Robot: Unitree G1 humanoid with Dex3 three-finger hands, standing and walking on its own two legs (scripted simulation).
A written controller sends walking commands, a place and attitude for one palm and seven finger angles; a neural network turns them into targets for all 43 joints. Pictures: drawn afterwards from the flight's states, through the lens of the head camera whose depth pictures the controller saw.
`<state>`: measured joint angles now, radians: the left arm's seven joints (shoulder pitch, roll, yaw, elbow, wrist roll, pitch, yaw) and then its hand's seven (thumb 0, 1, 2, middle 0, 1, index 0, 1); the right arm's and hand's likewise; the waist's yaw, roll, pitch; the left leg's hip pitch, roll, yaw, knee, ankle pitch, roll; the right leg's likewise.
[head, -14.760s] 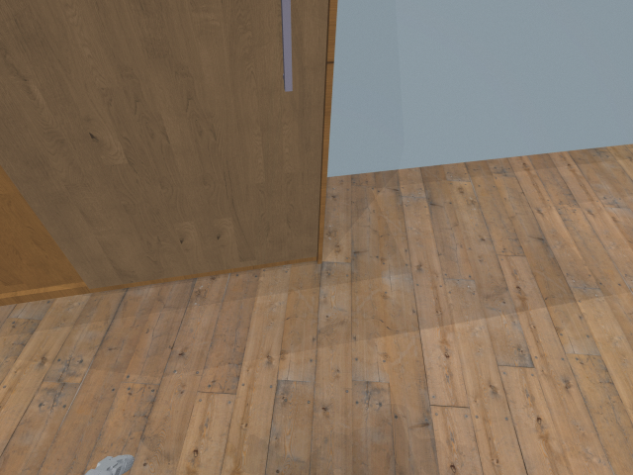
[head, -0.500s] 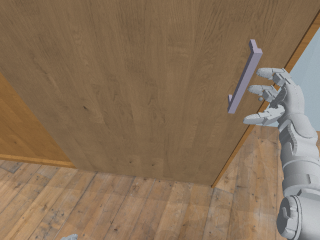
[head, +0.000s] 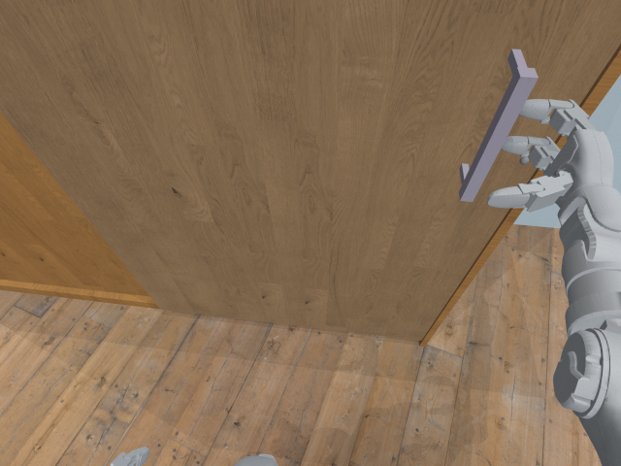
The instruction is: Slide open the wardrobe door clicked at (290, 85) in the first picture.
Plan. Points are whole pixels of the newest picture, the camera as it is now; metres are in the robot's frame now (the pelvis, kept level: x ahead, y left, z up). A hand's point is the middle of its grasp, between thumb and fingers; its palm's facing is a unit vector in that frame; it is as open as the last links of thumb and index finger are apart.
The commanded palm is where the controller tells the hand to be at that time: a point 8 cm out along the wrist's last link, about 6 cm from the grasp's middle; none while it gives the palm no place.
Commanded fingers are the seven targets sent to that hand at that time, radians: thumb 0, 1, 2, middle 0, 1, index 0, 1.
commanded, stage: feel for the door with the fingertips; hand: right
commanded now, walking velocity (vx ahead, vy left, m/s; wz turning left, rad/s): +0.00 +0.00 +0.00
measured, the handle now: (488, 134) +0.53 -0.15 +0.14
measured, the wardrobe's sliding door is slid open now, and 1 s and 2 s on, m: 0.00 0.00 0.00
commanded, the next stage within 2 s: slide the fingers in behind the handle in 0.06 s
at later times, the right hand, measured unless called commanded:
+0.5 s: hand (537, 163) +0.48 -0.20 +0.14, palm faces -0.03 +1.00 +0.02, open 13.9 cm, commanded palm +0.45 -0.24 +0.14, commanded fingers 0.00 0.50 -0.30 0.30 1.20 0.30 1.20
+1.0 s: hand (502, 159) +0.48 -0.16 +0.14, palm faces -0.03 +1.00 +0.00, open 13.9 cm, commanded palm +0.45 -0.21 +0.14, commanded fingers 0.00 0.50 -0.30 0.30 1.20 0.30 1.20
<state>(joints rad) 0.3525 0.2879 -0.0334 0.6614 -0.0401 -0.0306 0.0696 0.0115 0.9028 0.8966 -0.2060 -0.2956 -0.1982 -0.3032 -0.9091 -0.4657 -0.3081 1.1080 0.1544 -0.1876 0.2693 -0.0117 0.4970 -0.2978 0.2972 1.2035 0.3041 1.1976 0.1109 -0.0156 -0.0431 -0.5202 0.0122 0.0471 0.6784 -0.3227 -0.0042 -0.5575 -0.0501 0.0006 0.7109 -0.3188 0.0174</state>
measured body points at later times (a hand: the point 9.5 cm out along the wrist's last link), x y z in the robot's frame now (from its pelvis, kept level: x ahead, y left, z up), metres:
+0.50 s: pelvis +0.01 -0.01 +0.00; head +0.06 -0.02 +0.45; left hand +0.04 +0.25 -0.11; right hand +0.47 -0.25 +0.15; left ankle +0.01 +0.12 -0.72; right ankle +0.02 -0.13 -0.72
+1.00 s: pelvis +0.01 -0.01 +0.00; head +0.05 -0.01 +0.45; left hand +0.06 +0.25 -0.12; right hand +0.47 -0.21 +0.15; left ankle +0.01 +0.12 -0.72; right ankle +0.02 -0.13 -0.72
